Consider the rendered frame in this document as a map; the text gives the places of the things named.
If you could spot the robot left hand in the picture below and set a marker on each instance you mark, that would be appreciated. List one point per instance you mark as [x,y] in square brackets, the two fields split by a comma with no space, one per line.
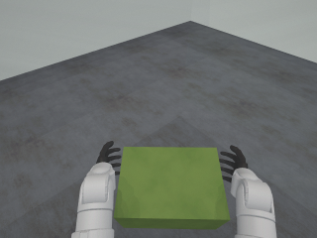
[105,152]

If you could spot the carton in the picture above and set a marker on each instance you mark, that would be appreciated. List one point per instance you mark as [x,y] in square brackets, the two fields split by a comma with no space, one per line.
[171,188]

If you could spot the robot right hand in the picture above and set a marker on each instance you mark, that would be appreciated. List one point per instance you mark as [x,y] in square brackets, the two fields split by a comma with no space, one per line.
[239,158]

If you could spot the robot left forearm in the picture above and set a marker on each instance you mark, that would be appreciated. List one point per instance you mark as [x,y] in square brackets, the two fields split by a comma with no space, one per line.
[96,203]

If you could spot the robot right forearm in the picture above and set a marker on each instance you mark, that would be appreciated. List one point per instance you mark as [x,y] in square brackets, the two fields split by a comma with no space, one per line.
[254,205]

